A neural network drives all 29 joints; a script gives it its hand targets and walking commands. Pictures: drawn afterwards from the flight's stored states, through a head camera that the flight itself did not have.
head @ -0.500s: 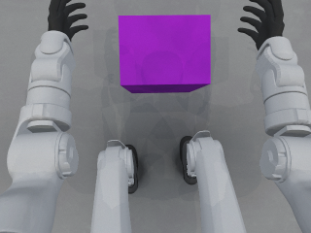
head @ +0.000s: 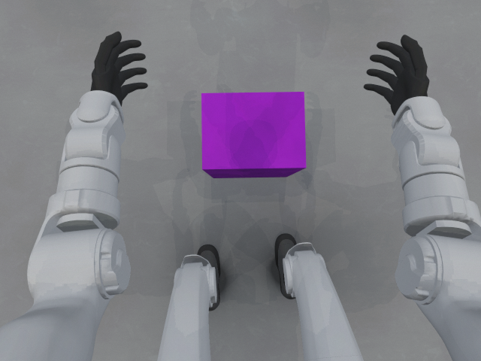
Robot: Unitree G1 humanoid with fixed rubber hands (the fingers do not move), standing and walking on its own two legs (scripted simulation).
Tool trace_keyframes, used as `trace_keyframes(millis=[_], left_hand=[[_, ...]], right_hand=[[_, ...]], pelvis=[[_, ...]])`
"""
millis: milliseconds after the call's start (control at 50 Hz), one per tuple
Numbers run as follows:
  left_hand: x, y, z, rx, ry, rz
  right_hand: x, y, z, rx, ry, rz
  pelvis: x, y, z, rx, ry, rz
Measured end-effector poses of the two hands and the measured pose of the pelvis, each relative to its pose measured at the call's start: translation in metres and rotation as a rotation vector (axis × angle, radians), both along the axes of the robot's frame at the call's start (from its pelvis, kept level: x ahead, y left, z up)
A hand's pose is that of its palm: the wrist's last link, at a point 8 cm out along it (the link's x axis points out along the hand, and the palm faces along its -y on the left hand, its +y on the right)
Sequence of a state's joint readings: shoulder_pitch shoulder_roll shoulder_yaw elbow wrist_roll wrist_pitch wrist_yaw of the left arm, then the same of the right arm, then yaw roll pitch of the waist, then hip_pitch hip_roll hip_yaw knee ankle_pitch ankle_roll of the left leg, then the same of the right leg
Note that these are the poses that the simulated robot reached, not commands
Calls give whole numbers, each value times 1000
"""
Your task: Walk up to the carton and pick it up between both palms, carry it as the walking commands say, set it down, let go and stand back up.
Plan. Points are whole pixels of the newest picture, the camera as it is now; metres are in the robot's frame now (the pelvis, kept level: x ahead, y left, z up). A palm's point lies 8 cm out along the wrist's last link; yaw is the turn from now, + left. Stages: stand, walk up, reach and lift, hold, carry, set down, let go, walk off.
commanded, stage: set down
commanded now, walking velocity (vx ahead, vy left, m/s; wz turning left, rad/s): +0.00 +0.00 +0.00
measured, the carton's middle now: (251, 142) +0.50 -0.05 -0.49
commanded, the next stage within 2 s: let go in 0.08 s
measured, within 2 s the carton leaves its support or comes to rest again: neither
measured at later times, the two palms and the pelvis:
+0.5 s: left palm (80, 164) +0.41 +0.19 -0.03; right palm (447, 150) +0.38 -0.25 -0.02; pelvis +0.04 +0.00 +0.08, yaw +0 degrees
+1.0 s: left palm out of the picture +0.25 +0.24 +0.06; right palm out of the picture +0.24 -0.23 +0.07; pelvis +0.09 +0.01 +0.14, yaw -1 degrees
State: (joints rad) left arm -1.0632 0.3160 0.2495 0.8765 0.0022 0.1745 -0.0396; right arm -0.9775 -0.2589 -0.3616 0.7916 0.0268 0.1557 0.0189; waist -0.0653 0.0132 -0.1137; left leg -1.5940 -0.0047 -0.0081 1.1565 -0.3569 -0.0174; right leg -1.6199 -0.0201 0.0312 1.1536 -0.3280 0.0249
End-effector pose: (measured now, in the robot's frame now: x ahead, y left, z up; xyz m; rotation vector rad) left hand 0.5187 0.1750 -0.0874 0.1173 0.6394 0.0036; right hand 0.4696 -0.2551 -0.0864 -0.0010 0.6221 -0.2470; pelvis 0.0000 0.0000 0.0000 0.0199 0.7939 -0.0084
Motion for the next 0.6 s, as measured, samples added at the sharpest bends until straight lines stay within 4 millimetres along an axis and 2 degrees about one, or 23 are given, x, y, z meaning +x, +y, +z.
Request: trace_keyframes(millis=[100,240,360,460,600], left_hand=[[-1,2,11,6,21,-2],[-13,3,10,45,39,10],[-54,10,18,86,68,26],[-97,16,45,84,92,29],[-139,24,84,63,104,28]], right_hand=[[-2,1,9,-1,28,3],[-10,7,9,-41,63,68],[-41,7,21,-82,115,144],[-77,2,51,-85,143,178],[-121,-1,95,-99,163,195]], pelvis=[[4,0,17,-1,-8,0],[12,0,30,-6,-10,1],[26,-2,47,-4,-49,-1],[39,-4,69,-5,-140,0],[53,-4,97,-13,-298,-1]])
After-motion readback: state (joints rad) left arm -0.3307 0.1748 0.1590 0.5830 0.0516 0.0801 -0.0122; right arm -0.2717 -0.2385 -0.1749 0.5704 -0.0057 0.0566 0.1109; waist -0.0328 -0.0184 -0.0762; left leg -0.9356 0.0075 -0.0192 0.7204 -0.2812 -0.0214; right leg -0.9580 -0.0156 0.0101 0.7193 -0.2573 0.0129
